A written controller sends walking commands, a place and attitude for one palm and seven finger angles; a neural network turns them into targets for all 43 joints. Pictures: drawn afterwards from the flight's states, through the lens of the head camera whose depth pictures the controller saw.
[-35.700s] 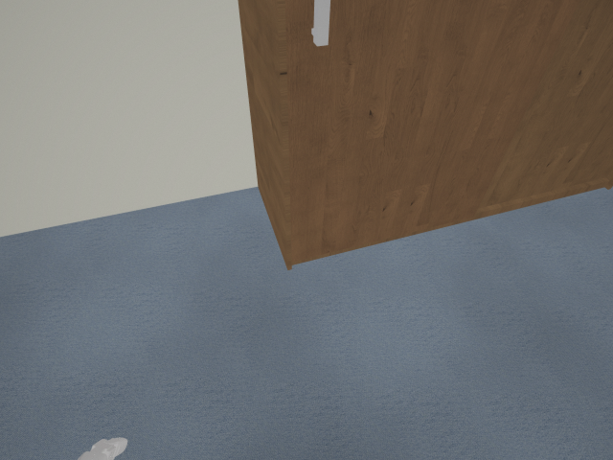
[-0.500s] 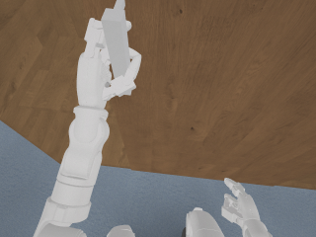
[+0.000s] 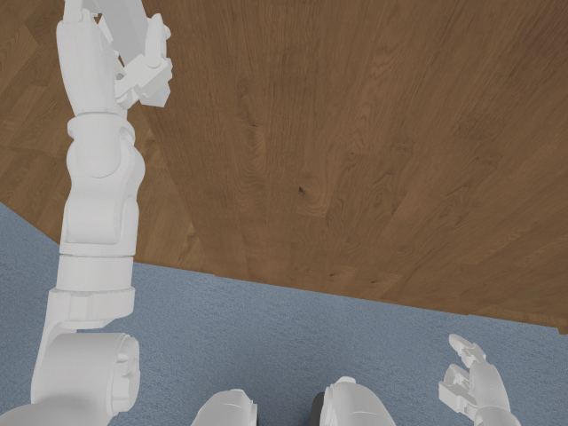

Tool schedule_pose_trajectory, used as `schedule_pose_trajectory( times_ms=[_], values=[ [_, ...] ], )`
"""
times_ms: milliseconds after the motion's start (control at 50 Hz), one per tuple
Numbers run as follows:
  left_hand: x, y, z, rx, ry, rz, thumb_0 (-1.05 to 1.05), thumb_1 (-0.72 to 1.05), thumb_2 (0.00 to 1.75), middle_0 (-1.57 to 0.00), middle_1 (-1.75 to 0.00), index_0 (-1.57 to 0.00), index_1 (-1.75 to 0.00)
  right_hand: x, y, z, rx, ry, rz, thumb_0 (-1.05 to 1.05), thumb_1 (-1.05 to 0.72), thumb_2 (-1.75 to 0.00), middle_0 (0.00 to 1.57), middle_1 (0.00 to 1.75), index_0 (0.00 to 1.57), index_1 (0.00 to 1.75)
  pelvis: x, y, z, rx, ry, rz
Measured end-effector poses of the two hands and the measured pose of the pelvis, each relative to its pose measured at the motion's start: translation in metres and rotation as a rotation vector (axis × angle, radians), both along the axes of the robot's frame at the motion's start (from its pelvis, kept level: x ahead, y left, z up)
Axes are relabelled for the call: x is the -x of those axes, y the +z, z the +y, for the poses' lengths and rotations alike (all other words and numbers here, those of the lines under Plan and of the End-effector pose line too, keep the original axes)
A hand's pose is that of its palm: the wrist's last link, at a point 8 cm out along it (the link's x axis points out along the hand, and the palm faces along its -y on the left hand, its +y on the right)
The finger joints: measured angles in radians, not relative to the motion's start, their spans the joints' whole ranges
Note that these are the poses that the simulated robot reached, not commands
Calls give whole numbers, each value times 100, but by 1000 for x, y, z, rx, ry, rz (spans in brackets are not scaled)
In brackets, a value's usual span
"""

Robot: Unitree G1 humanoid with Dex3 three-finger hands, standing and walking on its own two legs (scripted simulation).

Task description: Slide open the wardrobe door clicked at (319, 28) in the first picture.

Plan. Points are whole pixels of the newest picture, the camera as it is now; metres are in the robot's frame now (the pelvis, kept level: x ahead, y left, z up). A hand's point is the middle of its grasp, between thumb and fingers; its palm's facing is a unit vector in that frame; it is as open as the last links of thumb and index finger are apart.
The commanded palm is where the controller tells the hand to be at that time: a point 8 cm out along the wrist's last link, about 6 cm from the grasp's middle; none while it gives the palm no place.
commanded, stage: stop walking and hold the door there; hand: left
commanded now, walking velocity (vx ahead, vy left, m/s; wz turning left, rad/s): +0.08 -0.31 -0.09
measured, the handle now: (140, 21) +0.47 +0.22 +0.23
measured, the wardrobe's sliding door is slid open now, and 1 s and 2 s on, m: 0.50 0.50 0.50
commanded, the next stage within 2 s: none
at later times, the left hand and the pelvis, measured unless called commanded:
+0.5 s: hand (153, 57) +0.43 +0.20 +0.22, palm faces +0.53 -0.80 -0.28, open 6.8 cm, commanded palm +0.38 +0.24 +0.19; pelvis +0.01 -0.09 +0.01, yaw -6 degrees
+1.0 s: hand (153, 59) +0.43 +0.20 +0.22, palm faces +0.39 -0.90 -0.17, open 6.8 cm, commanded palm +0.39 +0.24 +0.19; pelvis -0.04 -0.05 +0.01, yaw -12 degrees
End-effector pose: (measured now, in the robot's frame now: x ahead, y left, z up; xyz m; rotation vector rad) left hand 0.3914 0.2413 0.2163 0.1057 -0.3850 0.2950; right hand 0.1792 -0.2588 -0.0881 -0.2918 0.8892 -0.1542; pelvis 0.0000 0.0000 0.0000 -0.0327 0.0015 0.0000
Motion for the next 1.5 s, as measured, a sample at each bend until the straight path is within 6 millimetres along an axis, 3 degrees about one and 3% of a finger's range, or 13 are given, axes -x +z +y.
schedule_pose_trajectory(
  times_ms=[120,220,300,360,400,520,640,740,840,960,1060,1240,1500],
  values=[
    [0,1,2,4,-1,23,-6,65,78,-45,-140,-19,-120,2,20,8,-57,70,41,1,-91,-90,19,30,20,30,-6,19,-22,73,-30,-2],
    [-1,6,2,-87,29,69,-9,63,79,-45,-140,-22,-128,-3,27,2,-110,41,-6,1,-90,-90,20,30,20,30,-15,24,-47,91,-79,1],
    [2,9,-2,-120,118,119,-12,62,81,-45,-140,-21,-131,-7,19,-19,-162,24,-76,1,-90,-90,20,30,21,30,-21,16,-73,56,-103,-19],
    [4,10,-4,-148,210,148,-17,58,80,-45,-140,-21,-131,-9,-1,-47,-182,6,-117,1,-90,-90,20,30,21,30,-25,-1,-93,4,-105,-34],
    [6,12,-6,-162,257,182,-19,58,79,-45,-140,-22,-132,-5,-11,-69,-162,-44,-119,1,-90,-90,20,30,21,30,-21,-2,-94,2,-106,-39],
    [9,16,-8,-141,293,243,-19,58,75,-45,-140,-25,-133,42,-13,-123,-70,-170,-51,1,-90,-90,20,30,20,30,-7,9,-95,-68,-109,-34],
    [8,14,-7,-93,250,216,-16,59,76,-45,-140,-26,-133,104,5,-147,38,-238,20,1,-91,-90,20,30,20,30,4,14,-91,-93,-119,-26],
    [5,10,-1,-73,175,162,-15,58,76,-45,-140,-27,-133,147,16,-140,111,-293,32,1,-90,-90,20,30,20,30,16,8,-72,-53,-131,-24],
    [5,9,0,-49,117,147,-13,61,75,-45,-140,-25,-132,179,20,-104,85,-347,43,1,-90,-90,19,30,20,30,29,11,-56,-28,-167,-33],
    [6,11,0,-53,105,175,-12,63,72,-45,-140,-23,-134,199,1,-56,-27,-322,84,1,-90,-90,20,30,20,30,39,11,-50,-14,-194,-2],
    [7,13,-1,-87,120,205,-13,64,71,-45,-140,-20,-134,208,-14,-38,-78,-321,99,1,-90,-90,20,30,21,30,55,9,-41,3,-200,1],
    [9,15,0,-51,69,239,-10,66,71,-44,-140,-18,-132,230,-3,-40,1,-355,76,1,-90,-90,20,30,21,30,74,9,-23,-13,-218,-9],
    [10,15,-2,-50,80,249,-9,66,74,-41,-138,-17,-130,264,-6,-61,36,-395,150,1,-90,-90,20,30,21,30,74,9,-31,-13,-218,3]
  ],
)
